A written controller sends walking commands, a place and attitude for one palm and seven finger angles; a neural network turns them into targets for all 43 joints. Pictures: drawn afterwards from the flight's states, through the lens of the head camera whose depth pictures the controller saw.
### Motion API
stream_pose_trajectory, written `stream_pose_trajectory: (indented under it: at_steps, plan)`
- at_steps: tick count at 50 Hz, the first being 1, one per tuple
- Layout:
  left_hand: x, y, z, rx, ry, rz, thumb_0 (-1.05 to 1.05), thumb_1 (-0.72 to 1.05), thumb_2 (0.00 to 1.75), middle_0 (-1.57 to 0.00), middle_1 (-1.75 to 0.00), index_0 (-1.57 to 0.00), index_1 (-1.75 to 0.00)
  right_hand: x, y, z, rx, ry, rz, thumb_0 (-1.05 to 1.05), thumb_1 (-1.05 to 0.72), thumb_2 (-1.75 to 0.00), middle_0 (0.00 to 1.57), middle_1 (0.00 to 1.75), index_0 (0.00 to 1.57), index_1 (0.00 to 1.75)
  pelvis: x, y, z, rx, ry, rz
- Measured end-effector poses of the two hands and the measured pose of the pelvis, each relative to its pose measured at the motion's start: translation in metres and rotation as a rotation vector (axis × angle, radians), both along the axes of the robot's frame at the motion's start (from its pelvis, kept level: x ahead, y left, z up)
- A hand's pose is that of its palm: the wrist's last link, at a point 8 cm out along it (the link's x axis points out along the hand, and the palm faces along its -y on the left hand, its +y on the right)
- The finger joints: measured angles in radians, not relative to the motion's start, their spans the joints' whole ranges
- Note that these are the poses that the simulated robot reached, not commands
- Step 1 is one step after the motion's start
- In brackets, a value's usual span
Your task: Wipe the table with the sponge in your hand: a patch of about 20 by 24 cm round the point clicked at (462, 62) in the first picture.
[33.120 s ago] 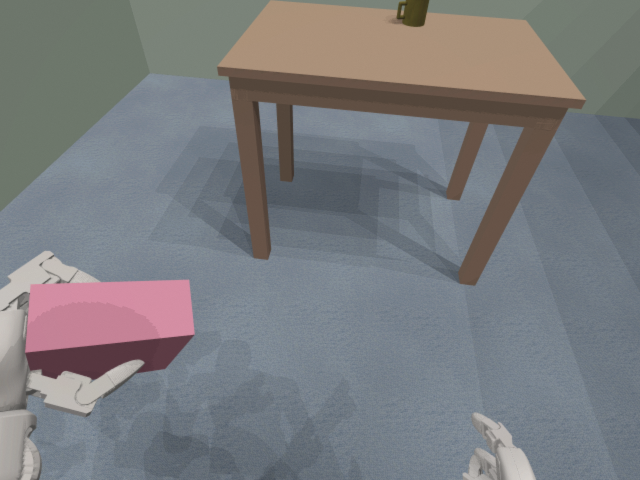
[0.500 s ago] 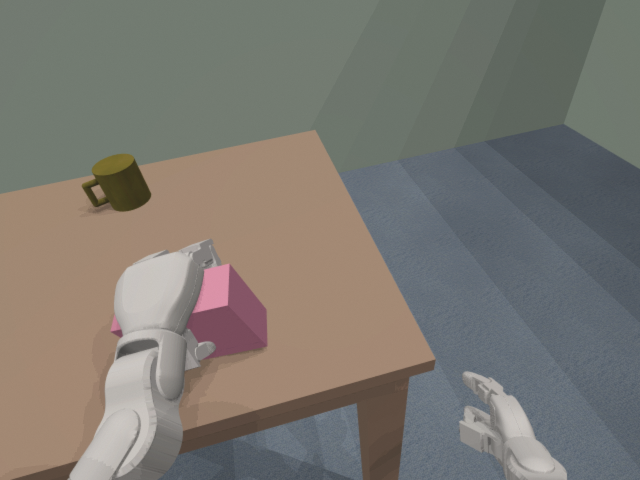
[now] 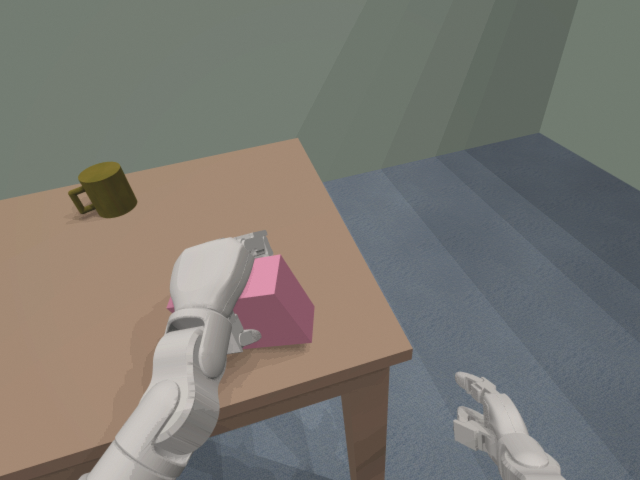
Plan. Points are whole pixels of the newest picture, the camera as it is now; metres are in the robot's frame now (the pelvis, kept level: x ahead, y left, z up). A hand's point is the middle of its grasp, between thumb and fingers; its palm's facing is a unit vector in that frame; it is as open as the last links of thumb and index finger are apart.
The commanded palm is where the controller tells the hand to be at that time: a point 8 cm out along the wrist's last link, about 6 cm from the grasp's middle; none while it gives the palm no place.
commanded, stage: wipe forward along the third lane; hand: left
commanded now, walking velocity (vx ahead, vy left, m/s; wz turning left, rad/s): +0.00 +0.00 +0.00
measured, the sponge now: (253, 314) +0.29 +0.13 +0.09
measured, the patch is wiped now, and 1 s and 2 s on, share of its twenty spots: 0.70 0.90 0.95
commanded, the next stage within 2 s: wipe back along the third lane in 1.60 s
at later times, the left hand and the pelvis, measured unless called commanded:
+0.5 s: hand (250, 269) +0.33 +0.14 +0.13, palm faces +0.15 -0.19 -0.97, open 9.9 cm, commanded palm +0.30 +0.16 +0.17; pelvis +0.00 -0.01 +0.00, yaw +0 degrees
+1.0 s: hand (248, 245) +0.38 +0.16 +0.13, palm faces +0.04 -0.08 -1.00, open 9.8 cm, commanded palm +0.36 +0.18 +0.16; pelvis +0.00 -0.02 +0.00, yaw +0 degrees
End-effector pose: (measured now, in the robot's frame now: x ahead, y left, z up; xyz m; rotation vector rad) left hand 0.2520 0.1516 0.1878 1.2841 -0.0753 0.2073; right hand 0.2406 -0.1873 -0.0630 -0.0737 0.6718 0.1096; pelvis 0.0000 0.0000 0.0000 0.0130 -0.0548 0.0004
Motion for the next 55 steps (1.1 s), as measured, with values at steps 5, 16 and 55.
stream_pose_trajectory:
  at_steps: [5,16,55]
  plan:
    - [0.006,-0.003,-0.003,0.012,0.019,-0.006,-0.01,-0.51,1.09,-0.73,-1.42,-0.8,-1.31,-0.009,-0.011,-0.007,-0.02,0.029,-0.028,0.01,-0.91,-0.9,0.2,0.3,0.2,0.29,-0.001,-0.001,0.0,0.001,0.0,0.002]
    - [0.033,-0.007,-0.003,0.058,0.043,0.016,-0.03,-0.53,1.1,-0.75,-1.41,-0.81,-1.29,-0.023,-0.019,-0.016,-0.021,0.069,-0.071,0.01,-0.91,-0.9,0.2,0.3,0.2,0.29,-0.003,-0.005,0.001,0.006,0.01,-0.003]
    - [0.119,0.013,-0.004,0.181,0.224,0.229,0.01,-0.55,1.12,-0.76,-1.41,-0.82,-1.3,-0.06,-0.06,-0.039,-0.101,0.189,-0.173,0.01,-0.91,-0.9,0.2,0.3,0.2,0.29,0.0,-0.017,-0.001,0.01,0.076,0.005]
